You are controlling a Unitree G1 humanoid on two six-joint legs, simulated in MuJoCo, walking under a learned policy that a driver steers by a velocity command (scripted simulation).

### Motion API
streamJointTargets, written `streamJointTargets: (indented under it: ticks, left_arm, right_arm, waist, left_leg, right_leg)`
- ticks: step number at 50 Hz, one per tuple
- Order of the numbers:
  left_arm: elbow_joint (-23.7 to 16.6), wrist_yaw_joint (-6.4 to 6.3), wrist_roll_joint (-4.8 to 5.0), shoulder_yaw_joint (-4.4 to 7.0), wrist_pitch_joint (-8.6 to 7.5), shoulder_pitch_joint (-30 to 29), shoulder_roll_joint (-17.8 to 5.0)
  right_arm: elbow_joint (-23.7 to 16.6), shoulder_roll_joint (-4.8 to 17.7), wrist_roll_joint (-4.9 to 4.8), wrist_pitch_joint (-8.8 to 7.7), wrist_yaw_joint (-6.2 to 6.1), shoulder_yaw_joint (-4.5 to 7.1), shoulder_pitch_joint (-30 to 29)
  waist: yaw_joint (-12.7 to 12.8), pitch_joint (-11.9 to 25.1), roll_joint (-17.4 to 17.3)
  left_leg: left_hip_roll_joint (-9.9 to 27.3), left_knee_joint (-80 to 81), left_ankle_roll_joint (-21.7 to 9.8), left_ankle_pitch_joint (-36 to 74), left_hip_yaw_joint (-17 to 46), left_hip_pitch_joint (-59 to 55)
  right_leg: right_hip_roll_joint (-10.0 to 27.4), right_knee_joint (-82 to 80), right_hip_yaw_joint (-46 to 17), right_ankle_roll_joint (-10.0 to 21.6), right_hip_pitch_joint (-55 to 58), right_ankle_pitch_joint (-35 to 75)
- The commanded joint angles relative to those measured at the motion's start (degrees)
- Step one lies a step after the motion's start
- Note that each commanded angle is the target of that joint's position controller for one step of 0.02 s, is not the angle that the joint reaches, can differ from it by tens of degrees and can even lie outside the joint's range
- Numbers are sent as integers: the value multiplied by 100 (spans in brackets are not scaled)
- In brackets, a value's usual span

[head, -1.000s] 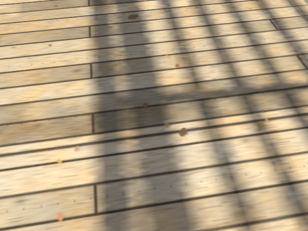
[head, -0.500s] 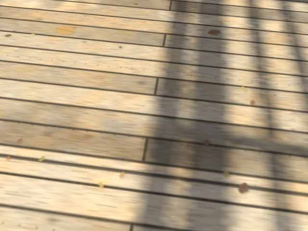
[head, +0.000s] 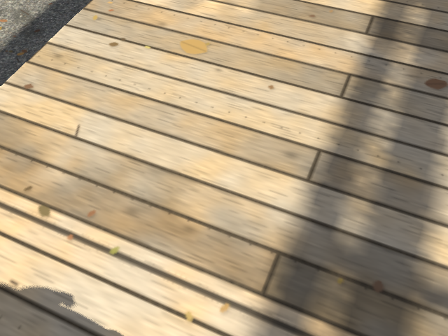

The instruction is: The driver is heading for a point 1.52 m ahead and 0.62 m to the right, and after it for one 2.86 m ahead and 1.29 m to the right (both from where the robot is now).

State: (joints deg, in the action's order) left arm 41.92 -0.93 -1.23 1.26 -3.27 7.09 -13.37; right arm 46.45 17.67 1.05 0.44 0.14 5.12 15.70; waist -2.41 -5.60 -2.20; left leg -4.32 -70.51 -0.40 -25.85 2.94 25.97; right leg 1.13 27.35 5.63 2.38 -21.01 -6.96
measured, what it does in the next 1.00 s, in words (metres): steps on the spot, turning right: left foot, then right foot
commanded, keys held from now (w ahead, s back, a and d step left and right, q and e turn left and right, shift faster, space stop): e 1.00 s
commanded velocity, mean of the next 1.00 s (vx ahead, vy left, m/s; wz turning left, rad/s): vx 0.04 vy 0.00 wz -0.32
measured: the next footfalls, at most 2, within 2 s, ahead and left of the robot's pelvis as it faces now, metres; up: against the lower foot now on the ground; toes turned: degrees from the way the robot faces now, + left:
left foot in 0.26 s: +0.09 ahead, +0.12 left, +0.00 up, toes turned -2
right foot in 0.60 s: +0.02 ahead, -0.09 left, +0.00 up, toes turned -14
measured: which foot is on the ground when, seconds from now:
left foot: up 0.00-0.24, down 0.26-0.60, up 0.62-1.00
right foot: down 0.00-0.26, up 0.28-0.58, down 0.60-1.00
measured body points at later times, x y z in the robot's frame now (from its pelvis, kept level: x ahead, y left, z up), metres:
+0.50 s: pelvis +0.02 +0.01 +0.01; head +0.04 +0.01 +0.45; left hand +0.13 +0.27 -0.12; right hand +0.12 -0.26 -0.11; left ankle +0.05 +0.12 -0.73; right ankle -0.01 -0.09 -0.69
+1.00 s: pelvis +0.00 -0.01 +0.01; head +0.03 -0.04 +0.46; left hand +0.21 +0.21 -0.10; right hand +0.01 -0.31 -0.11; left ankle +0.07 +0.11 -0.69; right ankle -0.02 -0.08 -0.73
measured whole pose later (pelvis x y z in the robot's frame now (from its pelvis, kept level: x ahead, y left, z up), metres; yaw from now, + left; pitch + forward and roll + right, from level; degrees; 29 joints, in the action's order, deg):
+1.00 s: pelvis +0.00 -0.01 +0.01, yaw -26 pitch +1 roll +1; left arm 39.7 0.3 -0.9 4.1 2.7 15.4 -17.2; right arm 42.2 16.3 0.9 2.7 -1.0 2.7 9.1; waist 1.5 -3.0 -0.1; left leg -1.5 -47.2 2.0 -21.8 3.5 24.9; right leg -7.3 25.7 -9.8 4.6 -14.5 -11.4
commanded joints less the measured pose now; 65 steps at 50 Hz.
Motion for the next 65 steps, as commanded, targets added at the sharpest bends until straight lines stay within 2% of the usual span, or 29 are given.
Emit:
streamJointTargets:
  ticks: [1, 7, 9, 11, 12, 13, 14, 15, 17, 20, 23, 26, 29, 30, 31, 32, 34, 37, 48, 53, 55, 56, 57, 58, 59, 60, 61, 62, 65]
  left_arm:
    - [-158, -14, -17, 160, -77, 496, -661]
    - [49, 108, -29, 99, -18, 422, -605]
    - [161, 169, -22, 144, 74, 649, -763]
    - [167, 204, 41, 217, 208, 666, -985]
    - [184, 214, 38, 231, 259, 805, -976]
    - [92, 244, 55, 168, 260, 896, -700]
    - [-50, 246, 162, 56, 253, 1092, -201]
    - [24, 170, 98, 153, 345, 989, -554]
    - [79, 136, 91, 323, 479, 1055, -762]
    - [161, 117, 0, 352, 545, 1304, -601]
    - [-36, 191, 47, 287, 592, 944, -391]
    - [-228, 246, 98, 295, 640, 798, -475]
    - [-210, 237, 59, 296, 545, 1085, -501]
    - [-239, 190, -35, 394, 462, 1158, -950]
    - [-327, 200, -5, 619, 431, 1325, -1894]
    - [-200, 166, -7, 635, 441, 1778, -1747]
    - [-300, 99, 51, 484, 510, 1019, -1230]
    - [-470, 89, 127, 432, 513, 657, -1050]
    - [-509, 94, 27, 552, 552, 1050, -1348]
    - [-583, 160, 13, 584, 582, 735, -1391]
    - [-618, 159, 83, 569, 586, 440, -1327]
    - [-646, 135, 124, 515, 563, 410, -1154]
    - [-643, 126, 114, 396, 536, 848, -676]
    - [-663, 70, -1, 475, 549, 889, -1018]
    - [-602, 72, -130, 522, 549, 844, -1240]
    - [-512, 131, -130, 513, 538, 787, -1205]
    - [-419, 203, -109, 489, 539, 857, -1124]
    - [-365, 278, -115, 469, 533, 902, -1067]
    - [-291, 377, -103, 394, 464, 687, -940]
  right_arm:
    - [-210, 114, 46, 167, 119, 27, 781]
    - [-287, -203, 84, 247, 119, -255, 235]
    - [-294, -131, 77, 235, 61, -302, 4]
    - [-269, -27, 75, 159, -17, -308, 62]
    - [-276, 112, 87, 91, -67, -295, 82]
    - [-347, 377, 165, 8, -138, -268, 131]
    - [-457, 899, 103, -9, -208, -150, -250]
    - [-455, 839, 61, -8, -220, -101, -352]
    - [-496, 409, 54, -35, -249, -212, -620]
    - [-520, 200, 18, -59, -310, -251, -710]
    - [-461, 256, 31, -40, -301, -195, -533]
    - [-418, 493, 55, 4, -236, -78, -458]
    - [-367, 614, 6, 53, -196, 9, -476]
    - [-396, 387, 38, 76, -161, -20, -294]
    - [-838, 0, 5, 128, -207, -155, -673]
    - [-854, 181, 66, 191, -253, -141, -1014]
    - [-676, 267, -70, 169, -176, -97, -808]
    - [-530, 397, 67, 135, -87, -43, -495]
    - [-872, 328, -9, 145, -131, -144, -894]
    - [-965, 376, -101, 56, -191, -185, -665]
    - [-896, 342, -94, -9, -259, -200, -266]
    - [-852, 506, -44, -55, -314, -164, -95]
    - [-962, 903, 33, -64, -359, -119, -256]
    - [-1019, 1264, 89, -20, -289, -34, -397]
    - [-976, 992, 99, -17, -218, -62, -257]
    - [-972, 647, 67, -33, -161, -158, -450]
    - [-968, 538, 71, -45, -123, -192, -591]
    - [-915, 537, 63, -77, -129, -192, -553]
    - [-660, 556, 40, -212, -76, -159, -51]
  waist:
    - [-14, 1093, 913]
    - [-5, 1096, 1125]
    - [162, 996, 1191]
    - [60, 790, 1004]
    - [53, 670, 813]
    - [104, 764, 240]
    - [421, 705, -999]
    - [164, 592, -1153]
    - [352, 365, -703]
    - [476, 677, -518]
    - [255, 827, -632]
    - [136, 918, -868]
    - [410, 906, -421]
    - [356, 817, 711]
    - [452, 441, 2111]
    - [750, 552, 1408]
    - [298, 330, 759]
    - [178, 729, 792]
    - [495, 693, 873]
    - [353, 796, 972]
    - [55, 791, 906]
    - [10, 840, 644]
    - [313, 972, -579]
    - [269, 785, -1060]
    - [260, 719, -630]
    - [318, 513, -435]
    - [367, 342, -540]
    - [348, 339, -767]
    - [135, 284, -566]
  left_leg:
    - [199, -27, 89, 273, 61, 27]
    - [334, 2410, -16, 850, -195, -931]
    - [258, 3095, 10, 757, -384, -1186]
    - [188, 4119, -72, 1060, -504, -1703]
    - [324, 4709, -150, 1241, -307, -1976]
    - [1215, 5284, -290, 1086, 628, -2265]
    - [2220, 5742, -689, 1328, 1608, -1956]
    - [2493, 5758, -1146, 1370, 1574, -1067]
    - [2179, 5668, -1254, 2390, 980, -967]
    - [1886, 5226, -1141, 3863, 199, -1625]
    - [1938, 4967, -1116, 3811, 0, -1940]
    - [2094, 4767, -1085, 3631, 29, -1955]
    - [1885, 3997, -536, 2681, -384, -1371]
    - [1422, 2855, -97, 1344, -867, -508]
    - [315, 2034, 263, -946, -1060, 997]
    - [475, 1107, 209, -1117, -286, 970]
    - [627, 885, 131, -114, -25, 911]
    - [493, 768, 189, 526, -116, 722]
    - [270, 2284, 249, 365, 42, 415]
    - [37, 3251, 74, 273, 86, -529]
    - [26, 4543, -8, 917, 67, -1421]
    - [463, 5226, -106, 1245, 388, -2006]
    - [1883, 5759, -462, 1179, 1784, -2473]
    - [2575, 5846, -1147, 1227, 2839, -2008]
    - [2545, 5841, -1364, 602, 2766, -1797]
    - [2164, 5951, -1232, -247, 2358, -1645]
    - [1788, 6067, -1035, -489, 1942, -1626]
    - [1592, 6139, -954, -477, 1721, -1787]
    - [1491, 6204, -976, -140, 1441, -2206]
  right_leg:
    - [1537, -947, -1007, 1058, 777, 3533]
    - [1138, -1192, -658, 927, 195, 1766]
    - [1087, -1112, -940, 919, 234, 945]
    - [1046, -849, -1198, 787, -53, 266]
    - [983, -735, -1345, 558, -262, -17]
    - [740, -303, -1267, 245, -494, -502]
    - [-155, 453, -413, -68, -762, -1531]
    - [-264, 1491, -386, -84, -347, -2314]
    - [-273, 2804, -594, -63, -544, -2269]
    - [-188, 3086, -475, -191, -664, -2043]
    - [-116, 2270, -354, -261, -432, -2044]
    - [-176, 1491, -172, -178, -2, -2045]
    - [-318, -291, -145, 21, 1016, -693]
    - [526, -1024, -1519, 198, 1524, -272]
    - [2046, -1151, -3578, 989, 1546, 1993]
    - [2120, -1072, -3504, 1487, 1474, 2356]
    - [1342, -1022, -2555, 1223, 1207, 1510]
    - [868, -895, -2154, 1003, 1485, 2003]
    - [778, -705, -3110, 1145, 1440, 1028]
    - [602, -500, -3612, 929, 1114, 1493]
    - [316, -297, -3604, 575, 727, 1106]
    - [52, 1, -3352, 274, 329, 298]
    - [-601, 1132, -2393, -58, -206, -1623]
    - [-1265, 2117, -1406, -130, -928, -2733]
    - [-835, 2855, -1523, -131, -917, -2489]
    - [-725, 3069, -1564, -120, -1004, -2053]
    - [-711, 3193, -1495, -171, -1069, -1722]
    - [-701, 3294, -1406, -215, -1169, -1506]
    - [-669, 3028, -1303, -283, -1387, -1219]
Velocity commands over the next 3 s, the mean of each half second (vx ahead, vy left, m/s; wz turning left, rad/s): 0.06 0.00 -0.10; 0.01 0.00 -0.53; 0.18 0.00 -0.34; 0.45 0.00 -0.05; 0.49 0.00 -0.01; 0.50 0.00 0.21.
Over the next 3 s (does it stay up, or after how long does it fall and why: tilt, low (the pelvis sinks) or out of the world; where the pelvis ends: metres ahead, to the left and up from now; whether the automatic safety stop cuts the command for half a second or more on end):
stays up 0.65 -0.49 0.01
